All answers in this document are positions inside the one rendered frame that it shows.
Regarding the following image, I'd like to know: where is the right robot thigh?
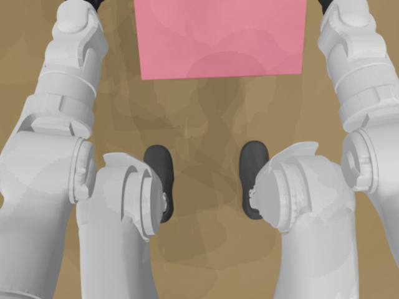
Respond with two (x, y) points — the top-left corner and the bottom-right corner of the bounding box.
(263, 155), (359, 299)

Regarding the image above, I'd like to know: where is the right robot forearm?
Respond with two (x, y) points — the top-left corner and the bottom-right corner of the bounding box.
(317, 0), (399, 133)

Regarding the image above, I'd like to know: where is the robot left hand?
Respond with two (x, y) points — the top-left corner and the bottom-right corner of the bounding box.
(65, 0), (104, 12)

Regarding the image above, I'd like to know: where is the right robot upper arm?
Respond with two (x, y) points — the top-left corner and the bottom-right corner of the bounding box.
(340, 123), (399, 268)

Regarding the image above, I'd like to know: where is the carton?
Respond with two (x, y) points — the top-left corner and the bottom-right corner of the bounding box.
(134, 0), (307, 80)

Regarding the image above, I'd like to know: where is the robot right hand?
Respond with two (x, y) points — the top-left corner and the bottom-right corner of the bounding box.
(318, 0), (333, 15)

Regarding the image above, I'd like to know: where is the robot right shin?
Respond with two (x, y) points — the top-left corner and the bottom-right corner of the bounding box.
(249, 141), (356, 223)

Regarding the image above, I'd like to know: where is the left robot upper arm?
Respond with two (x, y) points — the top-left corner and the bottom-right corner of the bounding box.
(0, 131), (97, 299)

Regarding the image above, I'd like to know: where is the left robot forearm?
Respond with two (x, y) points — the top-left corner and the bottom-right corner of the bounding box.
(0, 0), (108, 197)

